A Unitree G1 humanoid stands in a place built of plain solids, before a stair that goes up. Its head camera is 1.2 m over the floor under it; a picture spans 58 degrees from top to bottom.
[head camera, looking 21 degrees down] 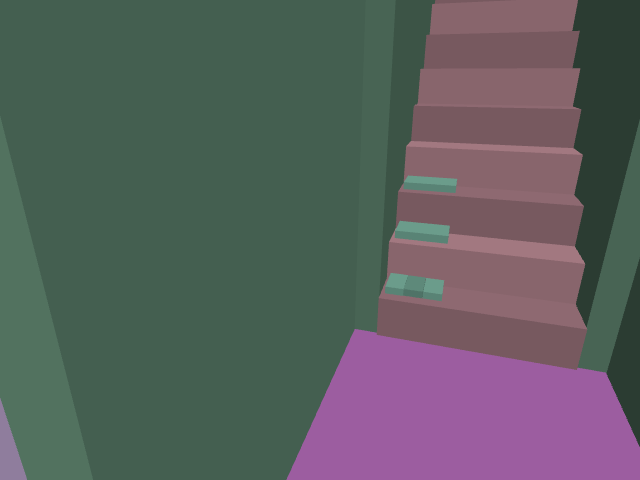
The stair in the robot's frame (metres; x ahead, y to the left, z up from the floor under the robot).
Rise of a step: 0.21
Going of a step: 0.22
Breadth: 0.88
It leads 18 degrees to the right of straight ahead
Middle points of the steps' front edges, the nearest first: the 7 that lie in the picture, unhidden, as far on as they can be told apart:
1.69 -0.70 0.21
1.90 -0.76 0.41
2.11 -0.83 0.62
2.32 -0.90 0.82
2.53 -0.97 1.03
2.74 -1.04 1.23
2.95 -1.11 1.44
